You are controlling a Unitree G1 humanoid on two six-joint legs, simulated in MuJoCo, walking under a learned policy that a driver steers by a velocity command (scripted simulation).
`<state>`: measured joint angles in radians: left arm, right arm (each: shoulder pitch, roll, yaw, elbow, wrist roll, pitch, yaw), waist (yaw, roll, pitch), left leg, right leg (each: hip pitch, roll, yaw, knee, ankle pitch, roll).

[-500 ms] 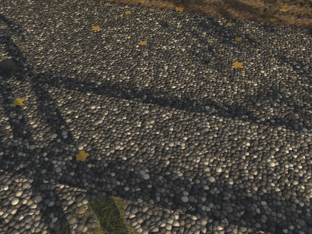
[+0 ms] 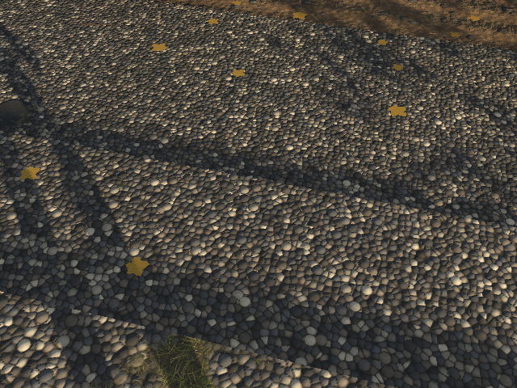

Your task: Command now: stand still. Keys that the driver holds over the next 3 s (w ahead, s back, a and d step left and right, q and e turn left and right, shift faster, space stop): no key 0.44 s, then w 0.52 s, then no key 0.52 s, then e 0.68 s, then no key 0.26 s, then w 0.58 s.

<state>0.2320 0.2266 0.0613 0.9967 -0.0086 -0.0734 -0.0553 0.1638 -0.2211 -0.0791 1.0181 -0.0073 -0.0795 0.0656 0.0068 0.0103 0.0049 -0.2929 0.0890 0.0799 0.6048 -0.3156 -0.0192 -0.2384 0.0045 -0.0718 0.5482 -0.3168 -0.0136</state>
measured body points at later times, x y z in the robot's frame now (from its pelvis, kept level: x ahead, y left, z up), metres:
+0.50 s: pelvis +0.02 +0.00 -0.01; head +0.03 +0.00 +0.44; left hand +0.06 +0.26 -0.15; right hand +0.08 -0.26 -0.15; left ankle +0.00 +0.13 -0.73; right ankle -0.02 -0.11 -0.73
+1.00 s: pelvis +0.20 +0.01 +0.00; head +0.21 +0.00 +0.45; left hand +0.38 +0.21 -0.12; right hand +0.04 -0.16 -0.15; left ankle +0.02 +0.12 -0.73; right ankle +0.37 -0.12 -0.70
